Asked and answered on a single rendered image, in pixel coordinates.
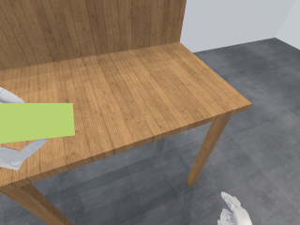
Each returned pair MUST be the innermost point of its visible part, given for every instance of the table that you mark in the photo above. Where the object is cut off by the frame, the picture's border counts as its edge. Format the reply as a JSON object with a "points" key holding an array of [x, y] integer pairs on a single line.
{"points": [[122, 66]]}

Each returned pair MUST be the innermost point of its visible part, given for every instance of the sponge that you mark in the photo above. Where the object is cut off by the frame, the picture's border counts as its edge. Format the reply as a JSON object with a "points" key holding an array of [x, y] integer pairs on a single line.
{"points": [[21, 122]]}

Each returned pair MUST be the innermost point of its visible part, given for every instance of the robot right hand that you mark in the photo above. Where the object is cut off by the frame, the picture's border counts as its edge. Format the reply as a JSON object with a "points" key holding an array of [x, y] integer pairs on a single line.
{"points": [[238, 216]]}

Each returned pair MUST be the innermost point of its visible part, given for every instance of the robot left hand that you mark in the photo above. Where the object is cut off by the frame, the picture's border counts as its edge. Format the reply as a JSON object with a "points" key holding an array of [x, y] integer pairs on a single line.
{"points": [[11, 158]]}

